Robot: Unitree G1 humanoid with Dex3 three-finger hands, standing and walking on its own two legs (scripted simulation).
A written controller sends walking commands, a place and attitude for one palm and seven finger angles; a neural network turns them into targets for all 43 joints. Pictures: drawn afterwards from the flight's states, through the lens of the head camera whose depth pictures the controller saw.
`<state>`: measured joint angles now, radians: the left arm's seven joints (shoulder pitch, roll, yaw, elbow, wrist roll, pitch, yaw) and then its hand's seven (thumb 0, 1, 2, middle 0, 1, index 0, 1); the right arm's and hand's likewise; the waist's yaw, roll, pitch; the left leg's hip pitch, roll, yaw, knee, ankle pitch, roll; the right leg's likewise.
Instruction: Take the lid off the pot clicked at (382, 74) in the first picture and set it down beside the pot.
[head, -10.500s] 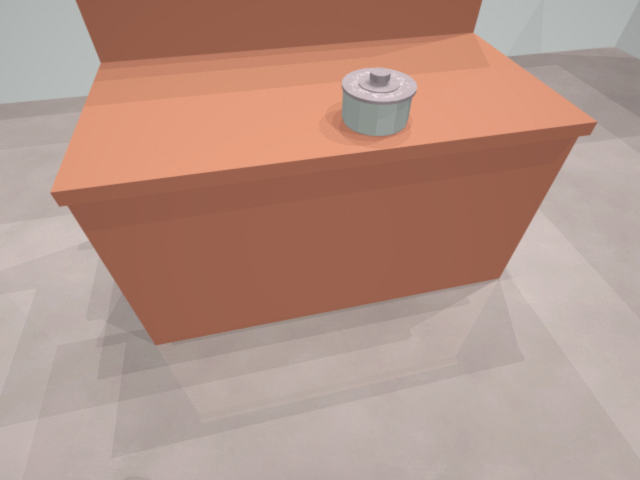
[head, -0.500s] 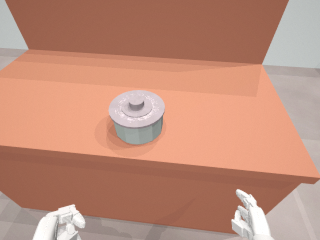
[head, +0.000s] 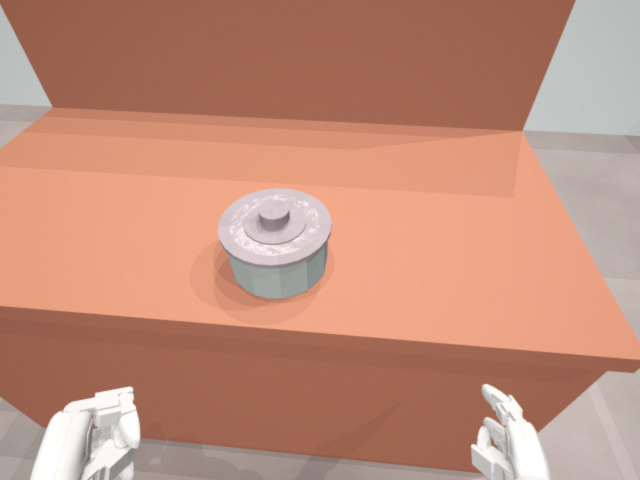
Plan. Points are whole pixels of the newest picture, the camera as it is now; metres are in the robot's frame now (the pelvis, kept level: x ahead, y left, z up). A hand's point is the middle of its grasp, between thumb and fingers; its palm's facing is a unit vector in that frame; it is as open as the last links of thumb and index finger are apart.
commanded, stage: raise the hand higher, near the body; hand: left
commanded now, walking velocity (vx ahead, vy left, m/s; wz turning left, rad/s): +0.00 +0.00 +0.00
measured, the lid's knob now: (274, 213) +0.49 +0.14 +0.07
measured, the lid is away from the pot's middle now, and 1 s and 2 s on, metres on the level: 0.00 0.00 0.00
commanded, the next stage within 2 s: reach forward and open the fingers in 0.38 s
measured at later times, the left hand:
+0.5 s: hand (110, 377) +0.18 +0.24 +0.11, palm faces +0.32 -0.86 -0.40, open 3.1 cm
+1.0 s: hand (108, 358) +0.20 +0.25 +0.11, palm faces -0.17 -0.08 -0.98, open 4.4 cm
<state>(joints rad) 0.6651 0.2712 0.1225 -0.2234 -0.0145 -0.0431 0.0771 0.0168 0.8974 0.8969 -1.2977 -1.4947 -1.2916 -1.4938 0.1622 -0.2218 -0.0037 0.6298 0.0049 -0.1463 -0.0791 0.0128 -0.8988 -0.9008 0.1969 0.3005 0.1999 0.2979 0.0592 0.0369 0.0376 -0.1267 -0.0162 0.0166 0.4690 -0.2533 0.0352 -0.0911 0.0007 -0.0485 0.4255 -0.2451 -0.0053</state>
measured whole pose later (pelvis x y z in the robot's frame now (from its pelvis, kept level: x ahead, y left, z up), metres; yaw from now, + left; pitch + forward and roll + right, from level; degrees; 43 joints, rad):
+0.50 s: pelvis +0.01 +0.01 +0.00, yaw +0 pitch -5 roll -1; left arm 0.57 0.31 0.19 -0.41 -0.02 -0.05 0.09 0.02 0.89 0.90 -1.30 -1.50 -1.30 -1.49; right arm 0.18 -0.20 0.05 0.62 -0.01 -0.11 -0.05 0.01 -0.90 -0.90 0.20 0.30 0.20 0.30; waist 0.07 0.06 0.05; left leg -0.11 -0.03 0.02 0.45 -0.26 0.05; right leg -0.07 -0.01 -0.05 0.41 -0.25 0.01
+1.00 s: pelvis -0.01 -0.01 +0.00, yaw +0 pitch -4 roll +0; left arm 0.32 0.64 0.05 -0.30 0.75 0.08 -0.18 0.00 0.35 1.17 -1.11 -0.87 -1.10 -0.87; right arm 0.07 -0.30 0.01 0.59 0.03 0.11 -0.04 0.01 -0.90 -0.90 0.19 0.30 0.20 0.30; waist 0.07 0.14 0.01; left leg -0.15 -0.02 0.01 0.44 -0.22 0.03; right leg -0.13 0.00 -0.05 0.42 -0.23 -0.01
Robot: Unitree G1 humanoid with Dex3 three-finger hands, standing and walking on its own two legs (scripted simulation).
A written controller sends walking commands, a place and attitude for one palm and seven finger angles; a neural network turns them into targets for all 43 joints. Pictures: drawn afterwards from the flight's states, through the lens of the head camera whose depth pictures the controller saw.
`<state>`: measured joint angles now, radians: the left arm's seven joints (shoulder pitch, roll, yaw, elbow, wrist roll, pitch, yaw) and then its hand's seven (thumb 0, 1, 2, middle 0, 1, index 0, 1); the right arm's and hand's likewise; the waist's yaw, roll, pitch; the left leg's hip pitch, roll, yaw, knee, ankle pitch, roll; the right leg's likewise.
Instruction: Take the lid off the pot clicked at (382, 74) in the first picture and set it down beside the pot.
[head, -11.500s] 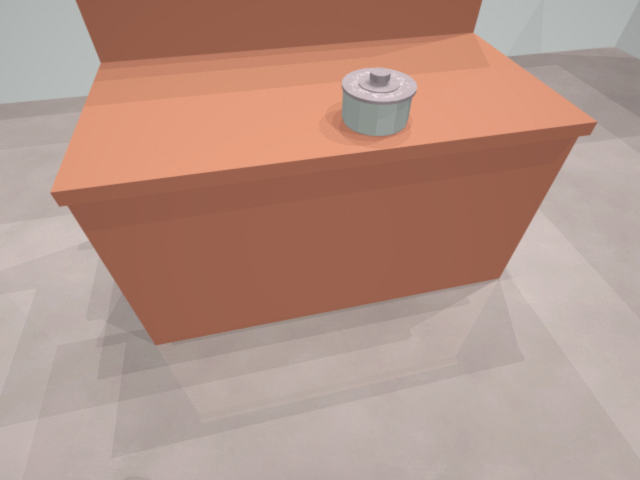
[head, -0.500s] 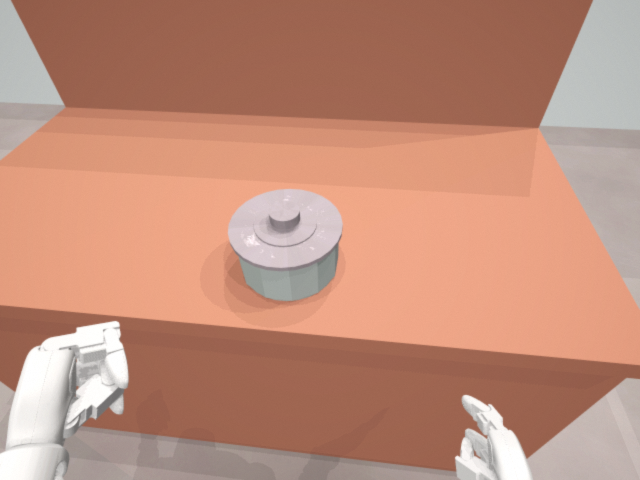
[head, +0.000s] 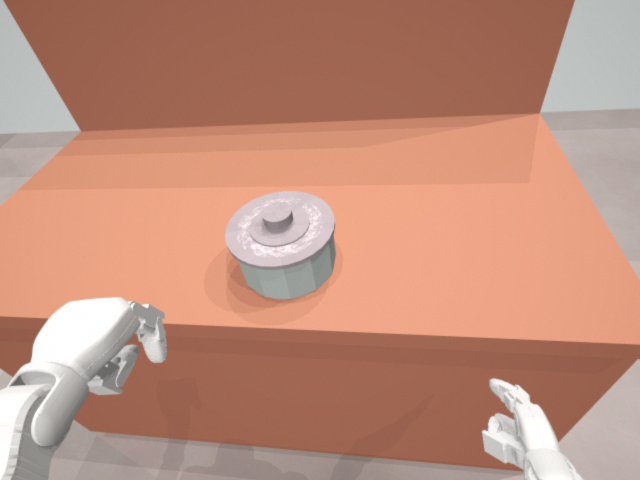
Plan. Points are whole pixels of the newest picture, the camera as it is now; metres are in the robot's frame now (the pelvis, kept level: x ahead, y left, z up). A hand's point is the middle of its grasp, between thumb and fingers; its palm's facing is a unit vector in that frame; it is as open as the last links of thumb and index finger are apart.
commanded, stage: reach forward and open the fingers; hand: left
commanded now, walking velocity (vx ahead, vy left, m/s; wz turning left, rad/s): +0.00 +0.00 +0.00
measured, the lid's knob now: (277, 215) +0.49 +0.14 +0.07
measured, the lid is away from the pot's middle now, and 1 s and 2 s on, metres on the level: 0.00 0.00 0.00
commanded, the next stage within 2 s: move the open hand above the knob in 0.58 s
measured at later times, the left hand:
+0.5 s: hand (128, 311) +0.25 +0.26 +0.13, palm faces -0.13 -0.03 -0.99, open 9.8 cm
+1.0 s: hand (165, 269) +0.32 +0.24 +0.13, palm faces -0.18 -0.05 -0.98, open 10.1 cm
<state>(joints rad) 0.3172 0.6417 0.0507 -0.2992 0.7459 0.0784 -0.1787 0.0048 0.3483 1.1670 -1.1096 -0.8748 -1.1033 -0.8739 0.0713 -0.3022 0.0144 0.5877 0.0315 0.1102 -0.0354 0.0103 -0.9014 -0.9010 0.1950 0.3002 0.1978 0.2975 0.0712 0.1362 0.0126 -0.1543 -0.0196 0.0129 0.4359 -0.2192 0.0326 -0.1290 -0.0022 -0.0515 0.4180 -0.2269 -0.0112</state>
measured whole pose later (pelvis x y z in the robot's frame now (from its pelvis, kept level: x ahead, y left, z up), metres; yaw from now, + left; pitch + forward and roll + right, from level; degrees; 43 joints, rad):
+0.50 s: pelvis -0.02 +0.01 +0.00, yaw +0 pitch -4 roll +0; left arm -0.04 0.64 -0.01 -0.11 0.77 0.04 -0.26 0.00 -0.25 1.40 -0.86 -0.13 -0.85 -0.13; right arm 0.09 -0.28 0.02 0.63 0.04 0.11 -0.01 0.01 -0.90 -0.90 0.20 0.30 0.20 0.30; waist 0.06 0.13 0.05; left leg -0.16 -0.04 0.02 0.39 -0.16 0.05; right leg -0.14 -0.02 -0.05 0.39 -0.17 0.00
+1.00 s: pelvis -0.02 +0.02 +0.00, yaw +1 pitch -2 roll +0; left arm -0.33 0.60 -0.15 0.05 0.80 0.16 -0.34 0.00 -0.30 1.44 -0.85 -0.08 -0.85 -0.08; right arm 0.05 -0.28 0.05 0.61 0.06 0.13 0.00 0.01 -0.90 -0.90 0.20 0.30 0.20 0.30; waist 0.05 0.11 0.05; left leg -0.19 -0.05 0.01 0.41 -0.17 0.06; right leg -0.18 -0.04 -0.05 0.42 -0.20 0.01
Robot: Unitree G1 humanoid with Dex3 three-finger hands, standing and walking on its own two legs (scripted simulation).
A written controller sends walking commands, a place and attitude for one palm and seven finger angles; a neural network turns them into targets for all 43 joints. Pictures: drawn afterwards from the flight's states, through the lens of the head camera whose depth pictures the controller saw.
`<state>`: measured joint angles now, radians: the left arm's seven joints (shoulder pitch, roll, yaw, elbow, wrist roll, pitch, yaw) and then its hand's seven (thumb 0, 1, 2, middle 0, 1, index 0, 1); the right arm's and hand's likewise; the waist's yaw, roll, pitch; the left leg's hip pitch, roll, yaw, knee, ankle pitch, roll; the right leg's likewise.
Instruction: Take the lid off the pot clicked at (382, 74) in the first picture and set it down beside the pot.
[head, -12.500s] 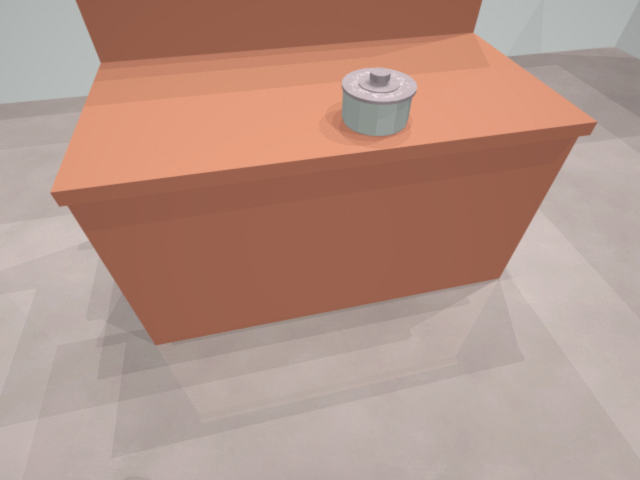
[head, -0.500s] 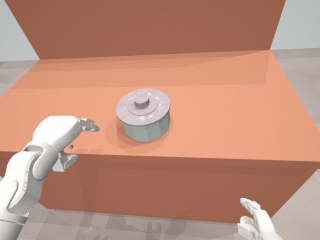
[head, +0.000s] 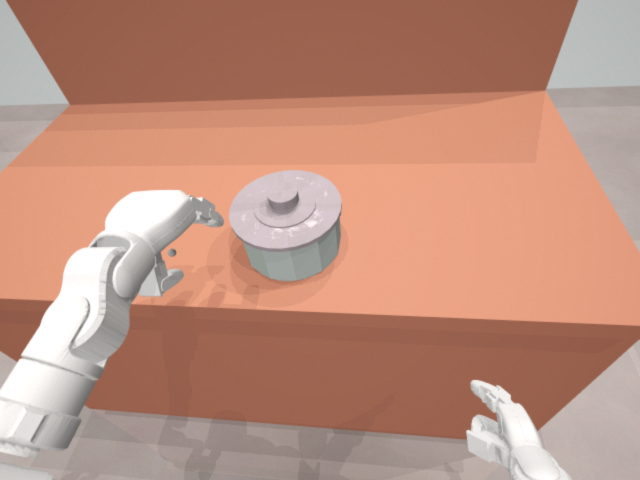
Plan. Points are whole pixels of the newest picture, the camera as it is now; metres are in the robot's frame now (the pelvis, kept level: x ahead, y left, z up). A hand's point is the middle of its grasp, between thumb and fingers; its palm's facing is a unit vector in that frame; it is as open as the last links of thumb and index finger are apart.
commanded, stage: move the open hand above the knob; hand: left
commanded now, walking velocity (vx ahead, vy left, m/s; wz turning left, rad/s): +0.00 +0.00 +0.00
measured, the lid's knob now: (283, 196) +0.51 +0.12 +0.07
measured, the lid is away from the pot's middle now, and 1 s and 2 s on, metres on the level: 0.00 0.00 0.00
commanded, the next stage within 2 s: lower the open fingers around the knob in 1.98 s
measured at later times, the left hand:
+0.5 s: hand (213, 217) +0.40 +0.18 +0.13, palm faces -0.20 -0.08 -0.98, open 10.1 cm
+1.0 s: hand (246, 188) +0.44 +0.15 +0.14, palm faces -0.20 -0.05 -0.98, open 10.1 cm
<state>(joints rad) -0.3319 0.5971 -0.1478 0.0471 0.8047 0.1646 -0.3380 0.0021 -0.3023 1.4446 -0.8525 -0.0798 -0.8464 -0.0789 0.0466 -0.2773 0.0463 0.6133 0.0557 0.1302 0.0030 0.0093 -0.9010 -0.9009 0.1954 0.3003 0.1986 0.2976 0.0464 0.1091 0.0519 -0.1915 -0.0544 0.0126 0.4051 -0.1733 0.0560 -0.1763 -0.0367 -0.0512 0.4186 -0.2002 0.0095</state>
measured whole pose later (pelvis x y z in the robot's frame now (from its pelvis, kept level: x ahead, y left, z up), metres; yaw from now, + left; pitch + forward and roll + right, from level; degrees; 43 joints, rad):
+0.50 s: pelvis +0.02 -0.01 +0.00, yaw +0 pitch +0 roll +0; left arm -0.48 0.54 -0.19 0.15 0.81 0.25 -0.34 0.00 -0.30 1.45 -0.85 -0.08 -0.84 -0.08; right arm 0.08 -0.29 0.03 0.60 0.07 0.15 0.04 0.01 -0.90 -0.90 0.19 0.30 0.20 0.30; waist 0.02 0.11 0.03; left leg -0.22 -0.05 0.01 0.43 -0.22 0.04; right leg -0.21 -0.03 -0.05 0.45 -0.25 0.00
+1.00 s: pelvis +0.02 -0.01 +0.00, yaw +0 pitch +2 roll +0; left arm -0.74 0.47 -0.29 0.41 0.84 0.27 -0.32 0.00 -0.30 1.45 -0.85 -0.08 -0.85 -0.08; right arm 0.09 -0.28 0.03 0.64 0.08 0.16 0.02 0.01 -0.90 -0.90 0.19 0.30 0.20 0.30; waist -0.01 0.10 0.01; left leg -0.27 -0.05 0.01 0.46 -0.22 0.04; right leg -0.26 -0.03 -0.05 0.48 -0.26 0.00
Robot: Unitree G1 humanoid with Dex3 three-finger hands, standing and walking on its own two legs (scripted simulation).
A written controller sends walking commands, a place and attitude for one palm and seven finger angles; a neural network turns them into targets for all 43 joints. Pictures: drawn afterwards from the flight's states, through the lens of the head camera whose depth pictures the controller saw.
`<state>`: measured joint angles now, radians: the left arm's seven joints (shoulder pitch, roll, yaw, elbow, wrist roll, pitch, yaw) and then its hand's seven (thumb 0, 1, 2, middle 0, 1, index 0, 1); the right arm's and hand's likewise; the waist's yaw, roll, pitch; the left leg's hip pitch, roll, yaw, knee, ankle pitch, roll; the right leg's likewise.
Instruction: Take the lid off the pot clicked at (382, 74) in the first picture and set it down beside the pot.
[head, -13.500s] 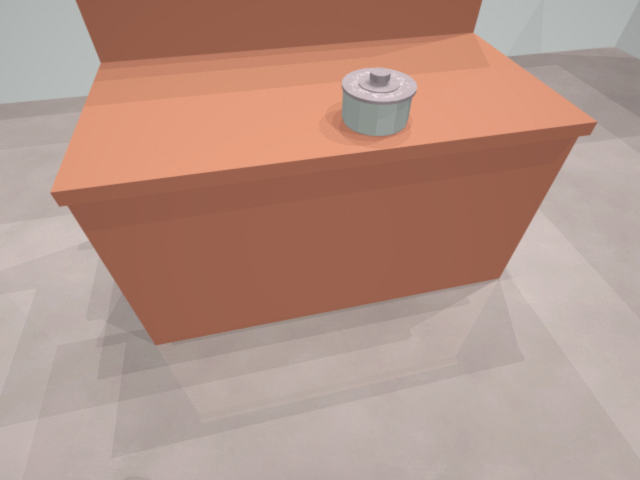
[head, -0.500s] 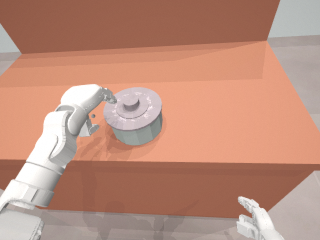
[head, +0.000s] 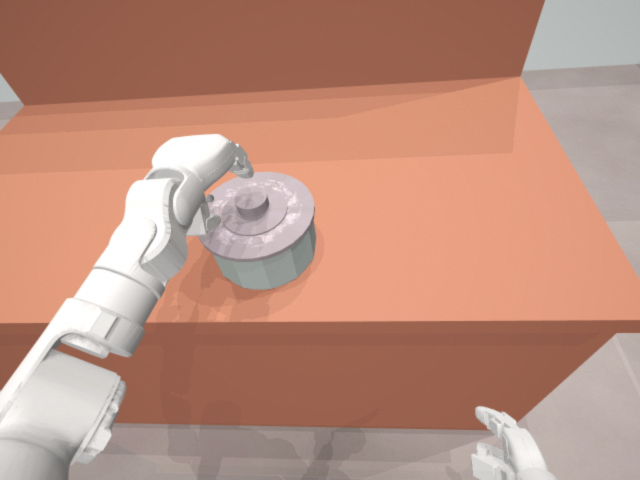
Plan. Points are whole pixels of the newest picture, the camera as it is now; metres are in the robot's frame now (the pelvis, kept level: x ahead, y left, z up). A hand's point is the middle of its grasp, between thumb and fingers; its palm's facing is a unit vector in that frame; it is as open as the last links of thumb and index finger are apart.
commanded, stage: move the open hand above the knob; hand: left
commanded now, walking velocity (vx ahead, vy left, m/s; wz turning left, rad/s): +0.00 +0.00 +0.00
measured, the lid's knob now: (251, 201) +0.49 +0.13 +0.07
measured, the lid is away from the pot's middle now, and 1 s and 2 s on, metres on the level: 0.00 0.00 0.00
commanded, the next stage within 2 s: lower the open fingers around the knob in 0.98 s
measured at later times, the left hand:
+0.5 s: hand (237, 180) +0.46 +0.13 +0.14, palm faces -0.23 -0.04 -0.97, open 10.1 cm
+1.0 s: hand (226, 179) +0.46 +0.14 +0.14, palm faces -0.26 -0.06 -0.96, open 10.1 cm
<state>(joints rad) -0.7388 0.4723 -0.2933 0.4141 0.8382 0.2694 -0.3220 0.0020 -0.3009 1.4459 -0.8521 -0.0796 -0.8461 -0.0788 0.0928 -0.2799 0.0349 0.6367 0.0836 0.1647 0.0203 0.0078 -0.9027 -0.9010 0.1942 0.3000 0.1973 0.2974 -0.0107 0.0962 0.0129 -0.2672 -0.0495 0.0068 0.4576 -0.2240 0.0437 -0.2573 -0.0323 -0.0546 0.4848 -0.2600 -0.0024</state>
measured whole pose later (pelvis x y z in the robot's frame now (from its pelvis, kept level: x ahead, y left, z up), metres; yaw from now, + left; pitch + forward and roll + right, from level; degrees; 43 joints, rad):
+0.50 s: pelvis +0.01 +0.00 +0.00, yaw -1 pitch +4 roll +0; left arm -0.87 0.41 -0.30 0.61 0.86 0.26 -0.30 0.00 -0.30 1.45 -0.85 -0.08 -0.84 -0.08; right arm 0.17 -0.29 0.01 0.66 0.08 0.18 0.03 0.01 -0.90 -0.90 0.19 0.30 0.20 0.30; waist -0.05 0.10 -0.01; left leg -0.29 -0.05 0.02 0.45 -0.23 0.05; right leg -0.29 -0.03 -0.04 0.48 -0.26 0.00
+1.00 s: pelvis +0.01 +0.01 +0.00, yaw -1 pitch +4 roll +0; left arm -0.90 0.41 -0.30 0.68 0.85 0.25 -0.31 0.00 -0.30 1.45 -0.85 -0.08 -0.84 -0.08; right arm 0.13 -0.28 0.03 0.66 0.09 0.19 0.02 0.01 -0.90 -0.90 0.19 0.30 0.20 0.30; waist -0.04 0.08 -0.02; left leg -0.30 -0.05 0.02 0.45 -0.24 0.05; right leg -0.28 -0.03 -0.04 0.47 -0.26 0.01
